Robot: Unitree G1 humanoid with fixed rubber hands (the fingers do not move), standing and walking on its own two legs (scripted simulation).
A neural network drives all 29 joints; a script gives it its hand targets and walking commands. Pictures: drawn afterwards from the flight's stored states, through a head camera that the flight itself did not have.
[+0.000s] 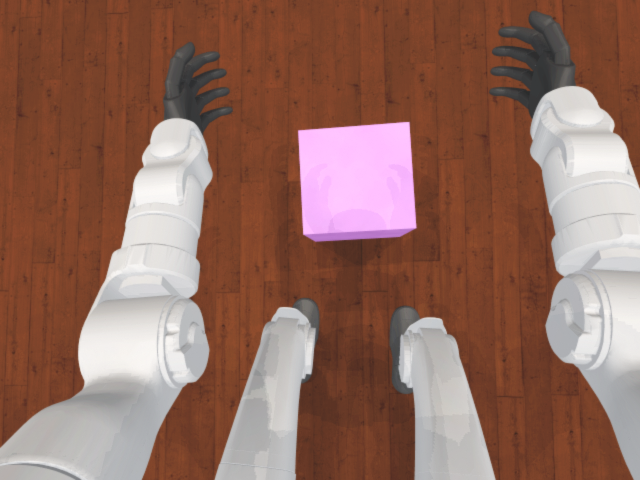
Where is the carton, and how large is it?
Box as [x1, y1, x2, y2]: [298, 122, 415, 241]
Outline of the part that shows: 408,122 298,130 303,234 317,241 400,236 415,228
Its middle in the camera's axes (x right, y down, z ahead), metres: +0.08 -0.11 +0.86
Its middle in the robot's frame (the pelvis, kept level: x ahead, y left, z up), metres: +0.49 +0.02 -0.51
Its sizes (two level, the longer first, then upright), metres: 0.210 0.200 0.250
